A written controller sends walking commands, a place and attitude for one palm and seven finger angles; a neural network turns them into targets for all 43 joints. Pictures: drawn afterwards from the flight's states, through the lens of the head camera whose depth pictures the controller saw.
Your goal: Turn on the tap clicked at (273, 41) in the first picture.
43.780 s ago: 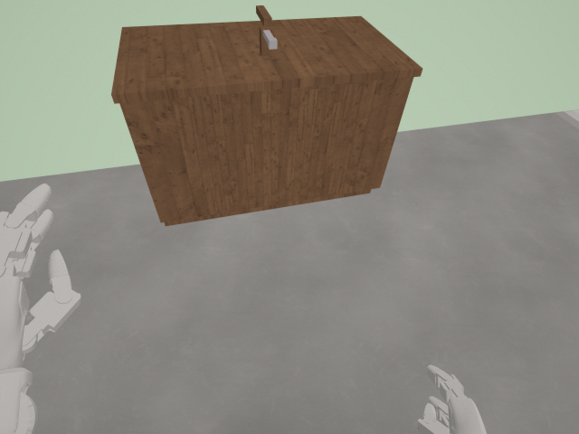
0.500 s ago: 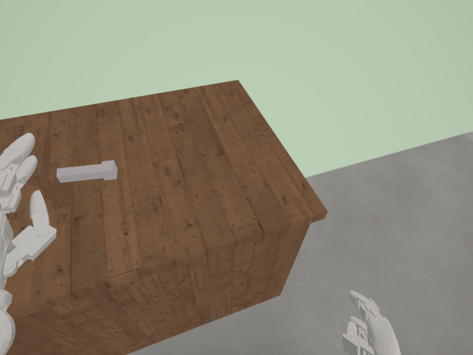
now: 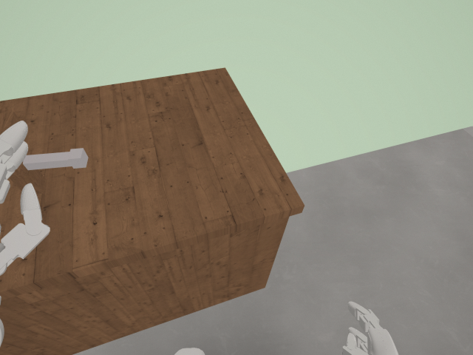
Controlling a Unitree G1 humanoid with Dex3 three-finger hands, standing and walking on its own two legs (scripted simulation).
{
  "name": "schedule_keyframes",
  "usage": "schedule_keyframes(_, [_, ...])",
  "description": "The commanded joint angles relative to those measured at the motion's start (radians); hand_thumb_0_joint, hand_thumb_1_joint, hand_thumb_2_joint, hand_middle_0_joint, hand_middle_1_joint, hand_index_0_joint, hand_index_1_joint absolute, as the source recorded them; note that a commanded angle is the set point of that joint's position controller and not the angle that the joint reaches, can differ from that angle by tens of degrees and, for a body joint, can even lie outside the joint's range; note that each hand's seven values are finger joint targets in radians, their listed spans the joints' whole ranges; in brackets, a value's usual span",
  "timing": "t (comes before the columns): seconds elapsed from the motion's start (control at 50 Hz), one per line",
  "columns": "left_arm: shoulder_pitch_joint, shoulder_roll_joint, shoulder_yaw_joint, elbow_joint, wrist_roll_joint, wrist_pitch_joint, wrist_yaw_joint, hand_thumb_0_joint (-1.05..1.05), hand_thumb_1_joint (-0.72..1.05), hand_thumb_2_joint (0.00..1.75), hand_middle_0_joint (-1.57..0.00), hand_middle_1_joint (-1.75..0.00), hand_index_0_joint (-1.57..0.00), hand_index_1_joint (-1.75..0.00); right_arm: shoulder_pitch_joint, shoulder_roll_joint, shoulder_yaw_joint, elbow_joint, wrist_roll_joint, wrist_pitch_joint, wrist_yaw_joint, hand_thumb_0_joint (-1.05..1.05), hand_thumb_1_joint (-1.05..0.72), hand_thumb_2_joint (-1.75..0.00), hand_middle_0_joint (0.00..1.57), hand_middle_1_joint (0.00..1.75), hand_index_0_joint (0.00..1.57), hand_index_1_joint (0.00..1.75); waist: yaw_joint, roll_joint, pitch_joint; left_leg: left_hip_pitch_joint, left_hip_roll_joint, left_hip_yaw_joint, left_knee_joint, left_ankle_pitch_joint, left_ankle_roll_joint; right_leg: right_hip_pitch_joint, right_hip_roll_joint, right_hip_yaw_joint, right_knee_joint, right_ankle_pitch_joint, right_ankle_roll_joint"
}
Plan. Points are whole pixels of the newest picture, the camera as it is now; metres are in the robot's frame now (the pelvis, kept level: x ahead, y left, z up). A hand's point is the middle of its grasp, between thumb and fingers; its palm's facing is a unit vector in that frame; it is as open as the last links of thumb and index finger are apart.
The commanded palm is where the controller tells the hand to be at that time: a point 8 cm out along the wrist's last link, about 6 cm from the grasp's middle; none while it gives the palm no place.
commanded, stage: come to a stop and stand still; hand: left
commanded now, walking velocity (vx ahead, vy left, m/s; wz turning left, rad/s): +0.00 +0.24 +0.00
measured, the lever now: (78, 158) +0.45 +0.35 +0.04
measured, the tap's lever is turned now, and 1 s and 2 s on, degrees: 80 80 80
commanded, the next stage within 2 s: look again from close up in 1.36 s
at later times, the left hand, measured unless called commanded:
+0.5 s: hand out of the picture +0.23 +0.29 +0.23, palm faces +0.52 -0.73 -0.45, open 7.4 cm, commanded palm +0.15 +0.27 +0.20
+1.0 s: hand (29, 203) +0.24 +0.26 +0.20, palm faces +0.38 -0.85 -0.36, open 7.4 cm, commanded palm +0.18 +0.29 +0.20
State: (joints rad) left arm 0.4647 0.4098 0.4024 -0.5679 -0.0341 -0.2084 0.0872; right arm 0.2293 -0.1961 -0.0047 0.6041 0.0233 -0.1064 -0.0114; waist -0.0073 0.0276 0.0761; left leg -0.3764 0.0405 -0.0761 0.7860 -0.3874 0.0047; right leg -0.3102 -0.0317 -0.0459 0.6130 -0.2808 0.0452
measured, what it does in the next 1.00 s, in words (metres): stands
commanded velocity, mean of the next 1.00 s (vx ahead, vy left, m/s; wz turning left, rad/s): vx -0.01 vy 0.02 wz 0.00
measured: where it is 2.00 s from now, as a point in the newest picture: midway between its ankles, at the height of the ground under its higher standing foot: outside the picture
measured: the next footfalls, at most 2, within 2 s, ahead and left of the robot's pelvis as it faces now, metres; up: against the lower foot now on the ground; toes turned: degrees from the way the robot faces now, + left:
none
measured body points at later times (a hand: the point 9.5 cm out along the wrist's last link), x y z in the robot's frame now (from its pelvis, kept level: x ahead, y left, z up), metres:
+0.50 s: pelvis -0.02 -0.01 +0.01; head +0.02 +0.02 +0.46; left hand +0.20 +0.33 +0.25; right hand +0.17 -0.22 -0.06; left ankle +0.01 +0.10 -0.72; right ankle +0.03 -0.15 -0.72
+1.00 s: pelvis +0.01 +0.02 +0.02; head +0.03 +0.04 +0.47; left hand +0.22 +0.30 +0.22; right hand +0.16 -0.22 -0.06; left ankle +0.01 +0.10 -0.72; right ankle +0.03 -0.15 -0.72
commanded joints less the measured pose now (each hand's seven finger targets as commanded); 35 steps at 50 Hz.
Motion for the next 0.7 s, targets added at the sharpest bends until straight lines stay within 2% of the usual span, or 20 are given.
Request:
schedule_keyframes(0.0, [-0.077, 0.16, 0.112, -0.175, -0.014, -0.03, 0.057, 0.0, 0.9, 0.9, -0.2, -0.3, -0.2, -0.3, -0.082, -0.122, -0.056, -0.144, 0.011, -0.065, -0.026, 0.0, -0.9, -0.9, 0.2, 0.3, 0.2, 0.3, -0.018, -0.172, -0.136, 0.14, -0.013, 0.042, -0.118, 0.106, 0.016, -0.029, -0.261, 0.247, -0.261, 0.166, -0.142])
schedule_keyframes(0.06, [-0.024, 0.141, 0.108, -0.163, -0.007, -0.055, 0.065, 0.0, 0.9, 0.9, -0.2, -0.3, -0.2, -0.3, -0.09, -0.124, -0.053, -0.145, 0.001, -0.064, -0.036, 0.0, -0.9, -0.9, 0.2, 0.3, 0.2, 0.3, -0.005, -0.003, -0.154, 0.134, 0.025, -0.012, -0.383, 0.216, 0.04, 0.083, -0.119, 0.099, -0.114, 0.145, -0.072])
schedule_keyframes(0.08, [-0.028, 0.14, 0.102, -0.2, 0.002, -0.063, 0.069, 0.0, 0.9, 0.9, -0.2, -0.3, -0.2, -0.3, -0.102, -0.129, -0.052, -0.156, 0.001, -0.068, -0.036, 0.0, -0.9, -0.9, 0.2, 0.3, 0.2, 0.3, 0.007, 0.108, -0.169, 0.144, 0.058, -0.048, -0.385, 0.389, 0.053, 0.117, -0.064, 0.049, -0.05, 0.244, -0.05])
schedule_keyframes(0.1, [-0.027, 0.169, 0.115, -0.227, 0.006, -0.069, 0.069, 0.0, 0.9, 0.9, -0.2, -0.3, -0.2, -0.3, -0.114, -0.115, -0.042, -0.155, 0.003, -0.07, -0.036, 0.0, -0.9, -0.9, 0.2, 0.3, 0.2, 0.3, 0.007, 0.219, -0.185, 0.18, 0.088, -0.075, -0.385, 0.531, 0.059, 0.099, -0.049, -0.002, 0.005, 0.206, -0.029])
schedule_keyframes(0.12, [-0.043, 0.155, 0.094, -0.245, 0.011, -0.078, 0.065, 0.0, 0.9, 0.9, -0.2, -0.3, -0.2, -0.3, -0.101, -0.109, -0.04, -0.164, -0.003, -0.073, -0.032, 0.0, -0.9, -0.9, 0.2, 0.3, 0.2, 0.3, 0.009, 0.242, -0.186, 0.192, 0.099, -0.078, -0.378, 0.621, 0.058, 0.089, -0.038, -0.022, 0.004, 0.09, -0.027])
schedule_keyframes(0.16, [-0.043, 0.152, 0.088, -0.235, 0.014, -0.079, 0.064, 0.0, 0.9, 0.9, -0.2, -0.3, -0.2, -0.3, -0.087, -0.123, -0.049, -0.166, -0.002, -0.081, -0.023, 0.0, -0.9, -0.9, 0.2, 0.3, 0.2, 0.3, 0.015, 0.176, -0.185, 0.172, 0.104, -0.068, -0.339, 0.614, 0.048, 0.145, -0.027, -0.025, -0.102, 0.076, -0.036])
schedule_keyframes(0.2, [-0.025, 0.148, 0.092, -0.207, 0.002, -0.073, 0.069, 0.0, 0.9, 0.9, -0.2, -0.3, -0.2, -0.3, -0.08, -0.123, -0.051, -0.166, 0.011, -0.078, -0.022, 0.0, -0.9, -0.9, 0.2, 0.3, 0.2, 0.3, 0.007, 0.051, -0.198, 0.115, 0.065, -0.033, -0.281, 0.54, 0.021, 0.25, -0.059, -0.003, -0.162, 0.332, -0.055])
schedule_keyframes(0.24, [-0.017, 0.131, 0.084, -0.183, -0.008, -0.071, 0.067, 0.0, 0.9, 0.9, -0.2, -0.3, -0.2, -0.3, -0.066, -0.135, -0.065, -0.172, 0.014, -0.072, -0.022, 0.0, -0.9, -0.9, 0.2, 0.3, 0.2, 0.3, -0.002, -0.043, -0.22, 0.11, 0.024, -0.005, -0.253, 0.446, 0.001, 0.247, -0.097, 0.043, -0.144, 0.401, -0.087])
schedule_keyframes(0.36, [-0.016, 0.113, 0.081, -0.09, -0.017, -0.052, 0.064, 0.0, 0.9, 0.9, -0.2, -0.3, -0.2, -0.3, -0.086, -0.125, -0.046, -0.168, 0.008, -0.04, -0.028, 0.0, -0.9, -0.9, 0.2, 0.3, 0.2, 0.3, 0.002, 0.032, -0.131, 0.045, 0.055, -0.033, -0.402, 0.17, 0.02, 0.184, -0.049, 0.031, -0.182, 0.156, -0.047])
schedule_keyframes(0.38, [-1.037, 0.859, 0.612, -0.257, 0.12, -0.157, 0.055, 0.0, 0.9, 0.9, -0.2, -0.3, -0.2, -0.3, -0.005, -0.147, -0.042, -0.139, -0.058, -0.109, -0.034, 0.0, -0.9, -0.9, 0.2, 0.3, 0.2, 0.3, 0.07, -0.096, 0.016, -0.07, 0.042, 0.079, -0.257, 0.26, 0.023, 0.06, -0.065, 0.121, -0.24, 0.192, -0.055])
schedule_keyframes(0.4, [-0.842, 0.545, 0.386, 0.086, 0.048, -0.125, 0.019, 0.0, 0.9, 0.9, -0.2, -0.3, -0.2, -0.3, -0.068, -0.087, -0.029, -0.057, -0.003, -0.087, -0.034, 0.0, -0.9, -0.9, 0.2, 0.3, 0.2, 0.3, 0.032, -0.01, -0.054, 0.092, 0.038, 0.061, -0.314, 0.236, 0.01, 0.01, -0.14, 0.106, -0.232, 0.191, -0.107])
schedule_keyframes(0.42, [-0.525, 0.319, 0.227, 0.127, 0.007, -0.12, 0.007, 0.0, 0.9, 0.9, -0.2, -0.3, -0.2, -0.3, -0.048, -0.086, -0.031, -0.093, -0.019, -0.089, -0.02, 0.0, -0.9, -0.9, 0.2, 0.3, 0.2, 0.3, 0.036, -0.045, -0.094, 0.147, 0.003, 0.064, -0.35, 0.265, -0.005, 0.063, -0.069, 0.124, -0.186, 0.255, -0.098])
schedule_keyframes(0.44, [-0.444, 0.226, 0.147, 0.24, 0.009, -0.111, -0.006, 0.0, 0.9, 0.9, -0.2, -0.3, -0.2, -0.3, -0.045, -0.127, -0.046, -0.118, -0.013, -0.109, -0.011, 0.0, -0.9, -0.9, 0.2, 0.3, 0.2, 0.3, 0.049, -0.011, -0.144, 0.165, -0.008, 0.095, -0.339, 0.245, -0.005, 0.102, -0.058, 0.134, -0.198, 0.236, -0.086])
schedule_keyframes(0.5, [-0.26, -0.004, -0.096, 0.108, -0.023, -0.097, -0.033, 0.0, 0.9, 0.9, -0.2, -0.3, -0.2, -0.3, -0.064, -0.112, -0.046, -0.132, 0.015, -0.116, 0.035, 0.0, -0.9, -0.9, 0.2, 0.3, 0.2, 0.3, 0.053, 0.104, -0.195, 0.208, 0.002, 0.088, -0.379, 0.183, 0.016, 0.141, -0.054, 0.112, -0.213, 0.142, -0.061])
schedule_keyframes(0.52, [-0.224, -0.009, -0.125, 0.045, -0.012, -0.097, -0.032, 0.0, 0.9, 0.9, -0.2, -0.3, -0.2, -0.3, -0.058, -0.12, -0.045, -0.143, 0.01, -0.113, 0.046, 0.0, -0.9, -0.9, 0.2, 0.3, 0.2, 0.3, 0.053, 0.1, -0.182, 0.167, 0.011, 0.081, -0.4, 0.133, 0.018, 0.156, -0.043, 0.098, -0.212, 0.1, -0.058])
schedule_keyframes(0.56, [-0.164, 0.052, -0.086, -0.025, 0.002, -0.093, -0.018, 0.0, 0.9, 0.9, -0.2, -0.3, -0.2, -0.3, -0.08, -0.122, -0.036, -0.166, 0.009, -0.109, 0.048, 0.0, -0.9, -0.9, 0.2, 0.3, 0.2, 0.3, 0.061, -0.008, -0.133, 0.062, 0.002, 0.08, -0.432, -0.032, 0.018, 0.172, -0.031, 0.084, -0.245, -0.041, -0.046])
schedule_keyframes(0.6, [-0.127, 0.216, 0.086, -0.054, 0.013, -0.096, 0.014, 0.0, 0.9, 0.9, -0.2, -0.3, -0.2, -0.3, -0.093, -0.134, -0.031, -0.166, 0.003, -0.097, 0.031, 0.0, -0.9, -0.9, 0.2, 0.3, 0.2, 0.3, 0.064, -0.11, -0.128, 0.075, -0.018, 0.094, -0.412, -0.07, 0.013, 0.129, -0.038, 0.09, -0.297, -0.14, -0.048])
schedule_keyframes(0.62, [-0.128, 0.195, 0.09, -0.067, 0.012, -0.104, 0.014, 0.0, 0.9, 0.9, -0.2, -0.3, -0.2, -0.3, -0.099, -0.118, -0.025, -0.175, -0.002, -0.093, 0.021, 0.0, -0.9, -0.9, 0.2, 0.3, 0.2, 0.3, 0.057, -0.155, -0.132, 0.075, -0.017, 0.087, -0.4, -0.059, 0.019, 0.119, -0.047, 0.084, -0.297, -0.152, -0.05])
schedule_keyframes(0.66, [-0.166, 0.249, 0.175, -0.103, 0.002, -0.116, 0.02, 0.0, 0.9, 0.9, -0.2, -0.3, -0.2, -0.3, -0.113, -0.111, -0.018, -0.184, -0.007, -0.089, 0.001, 0.0, -0.9, -0.9, 0.2, 0.3, 0.2, 0.3, 0.046, -0.143, -0.117, 0.063, -0.012, 0.07, -0.41, -0.05, 0.021, 0.111, -0.041, 0.088, -0.286, -0.147, -0.049])
schedule_keyframes(0.68, [-0.188, 0.236, 0.166, -0.121, -0.002, -0.122, 0.02, 0.0, 0.9, 0.9, -0.2, -0.3, -0.2, -0.3, -0.115, -0.112, -0.02, -0.188, -0.005, -0.089, -0.005, 0.0, -0.9, -0.9, 0.2, 0.3, 0.2, 0.3, 0.038, -0.063, -0.104, 0.048, 0.002, 0.052, -0.439, -0.065, 0.024, 0.114, -0.028, 0.081, -0.254, -0.126, -0.048])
